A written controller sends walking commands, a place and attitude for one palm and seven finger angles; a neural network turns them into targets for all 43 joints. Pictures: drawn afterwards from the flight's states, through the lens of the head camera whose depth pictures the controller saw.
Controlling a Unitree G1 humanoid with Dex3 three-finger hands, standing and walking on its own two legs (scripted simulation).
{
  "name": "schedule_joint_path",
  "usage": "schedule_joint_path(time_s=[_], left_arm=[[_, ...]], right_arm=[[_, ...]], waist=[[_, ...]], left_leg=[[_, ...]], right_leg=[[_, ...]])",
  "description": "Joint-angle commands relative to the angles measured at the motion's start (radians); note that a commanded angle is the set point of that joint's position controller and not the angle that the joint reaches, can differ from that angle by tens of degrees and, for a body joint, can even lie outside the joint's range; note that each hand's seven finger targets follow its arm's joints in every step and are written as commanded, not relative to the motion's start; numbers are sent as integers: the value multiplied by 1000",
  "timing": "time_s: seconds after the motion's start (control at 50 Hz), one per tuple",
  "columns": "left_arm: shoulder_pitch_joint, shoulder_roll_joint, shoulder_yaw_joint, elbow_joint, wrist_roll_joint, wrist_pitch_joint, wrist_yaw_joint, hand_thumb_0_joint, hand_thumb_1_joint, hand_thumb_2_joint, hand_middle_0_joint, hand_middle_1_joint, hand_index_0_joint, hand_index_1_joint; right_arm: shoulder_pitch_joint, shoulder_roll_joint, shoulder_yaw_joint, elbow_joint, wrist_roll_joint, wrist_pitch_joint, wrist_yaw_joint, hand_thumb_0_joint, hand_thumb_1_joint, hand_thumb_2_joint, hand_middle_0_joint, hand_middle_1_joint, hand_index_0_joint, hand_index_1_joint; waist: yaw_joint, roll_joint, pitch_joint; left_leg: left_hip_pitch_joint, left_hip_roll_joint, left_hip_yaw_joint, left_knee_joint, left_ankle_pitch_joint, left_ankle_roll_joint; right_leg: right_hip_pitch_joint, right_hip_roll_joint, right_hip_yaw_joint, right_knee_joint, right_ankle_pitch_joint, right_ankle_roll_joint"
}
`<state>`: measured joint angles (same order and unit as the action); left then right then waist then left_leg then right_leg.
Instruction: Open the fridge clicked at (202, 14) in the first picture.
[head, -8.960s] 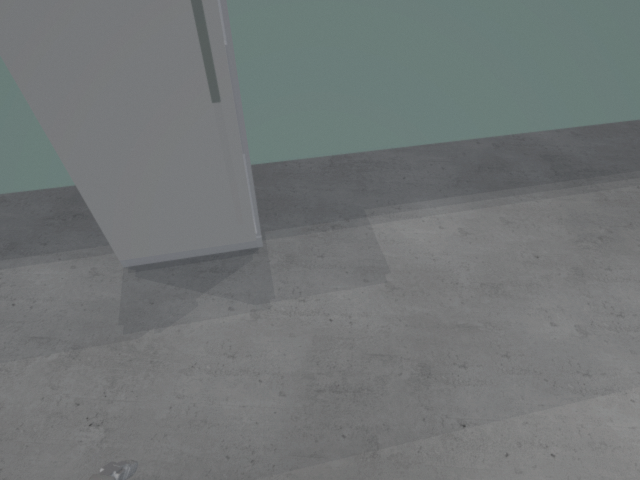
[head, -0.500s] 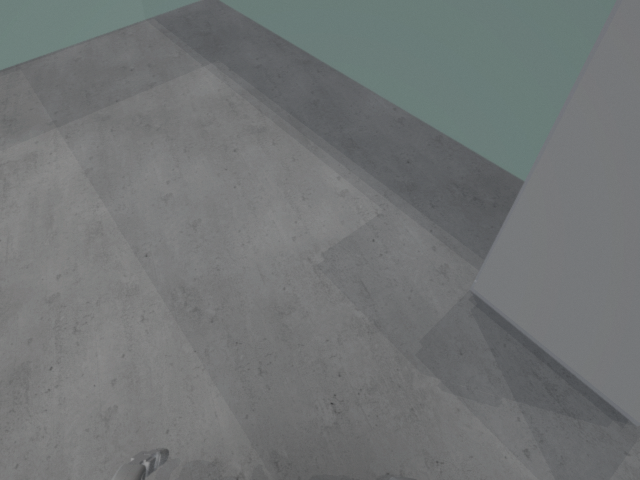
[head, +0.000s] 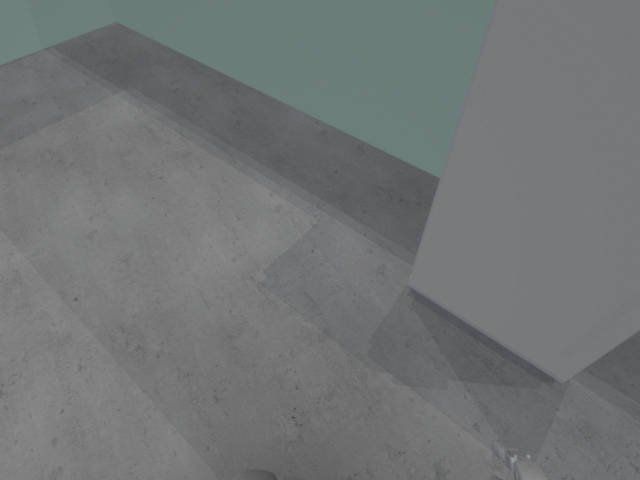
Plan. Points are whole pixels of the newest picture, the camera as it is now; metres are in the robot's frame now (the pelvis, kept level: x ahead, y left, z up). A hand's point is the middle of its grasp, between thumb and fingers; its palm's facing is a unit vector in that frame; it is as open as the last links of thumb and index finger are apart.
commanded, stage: turn to face it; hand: right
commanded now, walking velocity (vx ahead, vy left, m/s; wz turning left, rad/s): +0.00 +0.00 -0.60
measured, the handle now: out of the picture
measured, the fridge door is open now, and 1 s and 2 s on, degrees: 0 0 0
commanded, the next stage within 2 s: take the last steps up to it in 1.02 s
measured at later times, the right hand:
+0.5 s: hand out of the picture -0.04 -0.19 -0.17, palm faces +0.34 +0.90 -0.26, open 7.4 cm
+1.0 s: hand out of the picture -0.02 -0.23 -0.15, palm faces +0.51 +0.82 -0.27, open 7.4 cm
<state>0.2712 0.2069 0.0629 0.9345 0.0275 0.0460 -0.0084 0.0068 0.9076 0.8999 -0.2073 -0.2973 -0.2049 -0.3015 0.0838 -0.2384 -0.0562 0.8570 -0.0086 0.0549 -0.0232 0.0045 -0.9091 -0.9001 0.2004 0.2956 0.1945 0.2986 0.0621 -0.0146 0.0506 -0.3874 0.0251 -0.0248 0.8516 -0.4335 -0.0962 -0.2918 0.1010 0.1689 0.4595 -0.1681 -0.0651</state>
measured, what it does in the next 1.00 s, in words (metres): steps on the spot, turning right: left foot, then right foot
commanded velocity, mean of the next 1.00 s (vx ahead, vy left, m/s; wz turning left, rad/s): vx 0.00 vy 0.00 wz -0.45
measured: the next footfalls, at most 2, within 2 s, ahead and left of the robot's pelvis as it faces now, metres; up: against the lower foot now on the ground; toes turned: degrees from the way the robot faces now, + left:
left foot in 0.12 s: +0.02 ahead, +0.15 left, +0.00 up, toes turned -5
right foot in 0.54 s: -0.02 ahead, -0.12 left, +0.00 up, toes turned -25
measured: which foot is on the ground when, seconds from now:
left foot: up 0.00-0.10, down 0.12-0.54, up 0.56-1.00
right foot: down 0.00-0.12, up 0.14-0.52, down 0.54-1.00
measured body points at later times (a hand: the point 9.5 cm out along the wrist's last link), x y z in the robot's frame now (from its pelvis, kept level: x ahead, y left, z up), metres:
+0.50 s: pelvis -0.01 +0.01 -0.01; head +0.02 +0.00 +0.44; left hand +0.15 +0.25 -0.15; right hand -0.06 -0.24 -0.15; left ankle -0.02 +0.16 -0.74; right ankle -0.06 -0.11 -0.72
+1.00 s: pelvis -0.01 +0.00 +0.00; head +0.00 +0.00 +0.44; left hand +0.16 +0.18 -0.16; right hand -0.05 -0.27 -0.13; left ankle +0.06 +0.11 -0.71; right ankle -0.05 -0.11 -0.74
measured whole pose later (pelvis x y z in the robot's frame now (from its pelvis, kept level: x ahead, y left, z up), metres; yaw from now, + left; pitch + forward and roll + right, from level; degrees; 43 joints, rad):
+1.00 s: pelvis -0.01 +0.00 +0.00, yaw -30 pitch -2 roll +0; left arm 0.22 0.19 0.04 0.95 0.03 0.04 0.00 0.01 0.91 0.90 -0.21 -0.30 -0.20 -0.30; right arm 0.16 -0.22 -0.04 0.91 -0.01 0.05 -0.02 0.00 -0.91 -0.90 0.20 0.30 0.19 0.30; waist 0.02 -0.01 0.05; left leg -0.34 0.05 0.03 0.78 -0.42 -0.08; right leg -0.22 0.05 0.07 0.48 -0.23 -0.02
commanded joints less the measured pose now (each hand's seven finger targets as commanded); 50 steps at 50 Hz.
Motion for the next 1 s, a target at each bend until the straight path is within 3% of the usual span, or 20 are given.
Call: schedule_joint_path(time_s=[0.0, 0.06, 0.08, 0.1, 0.12, 0.14, 0.16, 0.2, 0.32, 0.42, 0.48, 0.5, 0.52, 0.54, 0.56, 0.6, 0.68, 0.86, 0.94, 0.98], left_arm=[[-17, 220, 62, -82, 0, -14, 14, 0, 900, 900, -200, -300, -200, -300], [-38, 185, 59, -86, -12, -9, 7, 0, 900, 900, -200, -300, -200, -300], [-12, 128, 53, -92, -22, -7, 2, 0, 900, 900, -200, -300, -200, -300], [-9, 108, 53, -114, -16, -8, 6, 0, 900, 900, -200, -300, -200, -300], [-27, 165, 67, -109, -4, -2, 5, 0, 900, 900, -200, -300, -200, -300], [-9, 148, 66, -96, 1, 10, -5, 0, 900, 900, -200, -300, -200, -300], [5, 133, 64, -74, 2, 18, -9, 0, 900, 900, -200, -300, -200, -300], [12, 141, 61, -59, 0, 20, -19, 0, 900, 900, -200, -300, -200, -300], [-119, 115, 41, -87, -9, 20, -24, 0, 900, 900, -200, -300, -200, -300], [-187, 96, 18, -105, -17, 3, -25, 0, 900, 900, -200, -300, -200, -300], [-98, 125, 22, -89, -15, -12, -18, 0, 900, 900, -200, -300, -200, -300], [-23, 178, 34, -69, -11, -23, -19, 0, 900, 900, -200, -300, -200, -300], [44, 298, 63, -65, -6, -34, -13, 0, 900, 900, -200, -300, -200, -300], [111, 353, 72, -45, -20, -30, -4, 0, 900, 900, -200, -300, -200, -300], [94, 324, 65, -37, -16, -26, 4, 0, 900, 900, -200, -300, -200, -300], [-5, 250, 44, -58, -8, -32, 23, 0, 900, 900, -200, -300, -200, -300], [-92, 206, 21, -86, -10, -39, 22, 0, 900, 900, -200, -300, -200, -300], [-22, 190, 24, -61, -3, -34, 22, 0, 900, 900, -200, -300, -200, -300], [-46, 183, 25, -55, 0, -28, 22, 0, 900, 900, -200, -300, -200, -300], [-53, 173, 26, -49, -5, -27, 21, 0, 900, 900, -200, -300, -200, -300]], right_arm=[[48, -88, -24, -80, 9, -31, -12, 0, -900, -900, 200, 300, 200, 300], [131, -124, -36, -62, 11, -45, -19, 0, -900, -900, 200, 300, 200, 300], [153, -192, -48, -61, -1, -53, -25, 0, -900, -900, 200, 300, 200, 300], [128, -245, -54, -80, -14, -50, -27, 0, -900, -900, 200, 300, 200, 300], [79, -227, -45, -95, -7, -42, -30, 0, -900, -900, 200, 300, 200, 300], [8, -182, -34, -110, -6, -44, -28, 0, -900, -900, 200, 300, 200, 300], [-11, -162, -34, -104, -3, -51, -24, 0, -900, -900, 200, 300, 200, 300], [-5, -120, -18, -93, -3, -61, -17, 0, -900, -900, 200, 300, 200, 300], [159, -154, -28, -30, -15, -63, -16, 0, -900, -900, 200, 300, 200, 300], [210, -200, -45, -9, -23, -51, -12, 0, -900, -900, 200, 300, 200, 300], [196, -214, -50, -5, -15, -46, -8, 0, -900, -900, 200, 300, 200, 300], [188, -200, -47, -12, -4, -44, -5, 0, -900, -900, 200, 300, 200, 300], [185, -126, -33, -49, 4, -41, 3, 0, -900, -900, 200, 300, 200, 300], [132, -91, -11, -79, 1, -35, -2, 0, -900, -900, 200, 300, 200, 300], [112, -112, -17, -72, -4, -25, -7, 0, -900, -900, 200, 300, 200, 300], [81, -113, -23, -39, -3, -22, -7, 0, -900, -900, 200, 300, 200, 300], [143, -105, -24, 4, -5, -18, 8, 0, -900, -900, 200, 300, 200, 300], [65, -74, -12, -26, -2, -21, 0, 0, -900, -900, 200, 300, 200, 300], [102, -57, -7, -15, 5, -33, -5, 0, -900, -900, 200, 300, 200, 300], [153, -59, -9, 6, 8, -43, -7, 0, -900, -900, 200, 300, 200, 300]], waist=[[-39, -140, -127], [-80, -91, -136], [-87, 113, -150], [-87, 296, -105], [-70, 175, -70], [-25, 121, -29], [-15, 186, -13], [-7, 194, 27], [-77, 212, 18], [-112, 270, -17], [-61, 230, -89], [-16, 117, -152], [19, -223, -209], [42, -294, -246], [31, -183, -221], [3, -222, -134], [-51, -137, -79], [-24, -127, -55], [-45, -156, -61], [-73, -128, -77]], left_leg=[[80, -33, -2, -173, 31, 26], [345, 1, -14, -477, 201, 49], [488, 209, -205, -599, 111, 109], [411, 453, -435, -648, 80, 224], [223, 475, -363, -648, 97, 266], [151, 389, -253, -647, 99, 248], [145, 331, -203, -629, 159, 218], [151, 270, -63, -576, 311, 199], [278, 297, 29, -507, 553, 205], [308, 313, 89, -405, 742, 199], [297, 298, 158, -256, 749, 140], [193, 279, 192, -89, 649, 95], [-107, 135, 220, 151, 74, 16], [-197, 93, 116, 270, -272, 3], [-189, 125, 66, 326, -229, 19], [-194, 121, 36, 353, -111, 13], [-124, 93, 49, 319, 35, 5], [-86, 54, 45, 74, -5, 3], [52, 17, 58, -115, 8, 23], [170, 3, 70, -280, 140, 30]], right_leg=[[81, -247, 346, -93, 249, -95], [-96, -170, 297, -23, 84, -14], [-272, -85, 167, 151, -181, 52], [-389, 32, -43, 411, -382, 114], [-304, -27, -24, 579, -376, 104], [-285, -45, -32, 670, -304, 105], [-299, -62, -58, 721, -278, 114], [-300, -94, -98, 785, -192, 130], [-289, -122, -173, 605, -235, 155], [-142, -107, -261, 322, -276, 131], [30, -84, -285, 75, -112, 108], [214, -130, -231, -42, 77, 86], [425, -403, 120, -57, 461, -25], [431, -527, 242, -39, 845, -139], [391, -528, 152, -27, 798, -162], [283, -409, 82, -40, 695, -120], [163, -318, -6, -96, 492, -75], [174, -337, 118, -123, 371, -120], [111, -320, 148, -92, 393, -114], [59, -287, 137, -50, 354, -83]])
